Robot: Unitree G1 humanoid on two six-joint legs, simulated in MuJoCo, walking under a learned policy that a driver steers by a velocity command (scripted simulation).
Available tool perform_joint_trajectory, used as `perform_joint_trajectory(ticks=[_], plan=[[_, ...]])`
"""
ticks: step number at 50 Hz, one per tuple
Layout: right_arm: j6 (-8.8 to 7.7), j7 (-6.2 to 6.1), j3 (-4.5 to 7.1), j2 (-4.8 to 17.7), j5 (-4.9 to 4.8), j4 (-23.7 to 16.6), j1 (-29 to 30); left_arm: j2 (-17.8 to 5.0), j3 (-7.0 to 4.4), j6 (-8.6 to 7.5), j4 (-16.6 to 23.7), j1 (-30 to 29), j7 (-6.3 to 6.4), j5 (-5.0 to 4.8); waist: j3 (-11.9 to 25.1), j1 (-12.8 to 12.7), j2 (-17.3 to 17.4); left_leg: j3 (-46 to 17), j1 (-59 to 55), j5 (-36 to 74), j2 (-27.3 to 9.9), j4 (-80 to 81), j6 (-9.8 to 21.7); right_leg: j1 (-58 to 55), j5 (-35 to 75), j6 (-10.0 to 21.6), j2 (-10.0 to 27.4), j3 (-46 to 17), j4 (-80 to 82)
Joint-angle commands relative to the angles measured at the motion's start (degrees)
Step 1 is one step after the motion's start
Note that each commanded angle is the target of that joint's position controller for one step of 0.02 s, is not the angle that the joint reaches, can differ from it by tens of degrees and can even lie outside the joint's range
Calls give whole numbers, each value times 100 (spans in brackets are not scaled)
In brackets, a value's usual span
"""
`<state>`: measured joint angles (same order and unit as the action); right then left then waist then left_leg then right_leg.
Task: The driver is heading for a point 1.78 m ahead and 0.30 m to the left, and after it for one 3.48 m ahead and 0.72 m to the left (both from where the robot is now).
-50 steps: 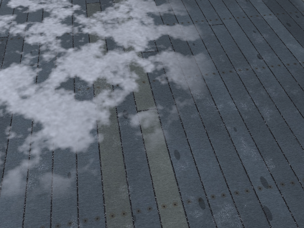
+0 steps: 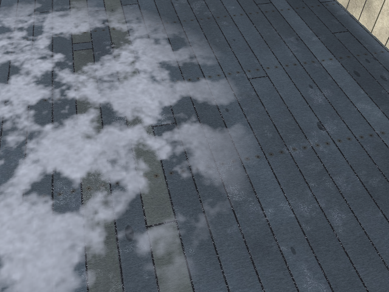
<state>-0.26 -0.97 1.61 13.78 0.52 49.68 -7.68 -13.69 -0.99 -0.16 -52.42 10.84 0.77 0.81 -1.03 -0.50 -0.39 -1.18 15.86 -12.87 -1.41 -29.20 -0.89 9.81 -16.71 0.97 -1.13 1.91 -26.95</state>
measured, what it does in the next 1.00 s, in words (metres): stands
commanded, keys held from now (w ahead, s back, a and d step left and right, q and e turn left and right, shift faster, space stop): no key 1.00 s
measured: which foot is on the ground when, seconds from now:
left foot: down 0.00-1.00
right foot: down 0.00-1.00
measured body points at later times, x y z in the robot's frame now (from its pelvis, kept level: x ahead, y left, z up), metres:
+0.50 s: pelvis +0.01 +0.01 +0.00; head +0.01 +0.01 +0.45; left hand +0.05 +0.26 -0.15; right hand +0.10 -0.26 -0.14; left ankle +0.03 +0.13 -0.74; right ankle -0.02 -0.11 -0.74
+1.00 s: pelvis +0.00 +0.00 +0.00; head +0.01 +0.00 +0.45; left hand +0.00 +0.24 -0.15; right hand +0.05 -0.25 -0.15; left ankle +0.03 +0.13 -0.74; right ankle -0.02 -0.11 -0.74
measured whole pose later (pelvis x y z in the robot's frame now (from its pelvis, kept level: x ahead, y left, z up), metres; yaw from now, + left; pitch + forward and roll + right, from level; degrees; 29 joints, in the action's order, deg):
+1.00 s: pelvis +0.00 +0.00 +0.00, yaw +1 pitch -1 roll +0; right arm 0.9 -2.4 1.6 12.0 0.0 64.3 -10.1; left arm -11.0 -0.2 -0.4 -64.4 15.5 2.1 0.3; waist -2.1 0.0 0.3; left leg -1.2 13.8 -11.6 -0.4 -26.7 -0.6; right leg 8.3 -16.6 0.6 0.0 2.0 -26.1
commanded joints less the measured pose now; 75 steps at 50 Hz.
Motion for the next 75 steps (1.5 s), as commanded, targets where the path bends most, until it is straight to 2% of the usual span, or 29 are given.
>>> perform_joint_trajectory(ticks=[1,6,11,20,32,51,75], plan=[[-79,-28,160,728,-22,-102,29,-669,-165,-24,98,75,48,-39,422,23,294,-321,-712,1980,-307,247,271,108,1360,64,313,-281,315],[-42,-42,163,708,-36,132,129,-643,-178,44,-155,51,77,-55,368,10,98,-262,-722,1971,-243,258,308,-29,1469,31,319,-255,323],[-3,-60,166,677,-35,367,178,-654,-178,69,-376,38,104,-52,268,5,44,-204,-711,1755,-178,322,297,-43,1352,13,331,-240,375],[58,-103,165,629,-31,728,182,-623,-133,37,-691,86,128,-43,82,21,70,-134,-695,1277,-89,451,244,102,949,0,338,-221,502],[82,-138,136,554,-34,1069,46,-464,-56,-13,-964,330,141,-34,-86,41,52,-105,-596,782,-37,575,205,288,471,3,321,-204,651],[76,-166,71,388,-50,1332,-342,-262,2,-57,-1124,823,152,-52,-163,48,36,-96,-493,700,-13,605,201,374,428,31,299,-186,705],[74,-193,47,267,-70,1383,-636,-116,-10,-76,-1110,1206,159,-72,-202,45,33,-96,-485,868,-8,553,204,372,642,48,291,-176,672]])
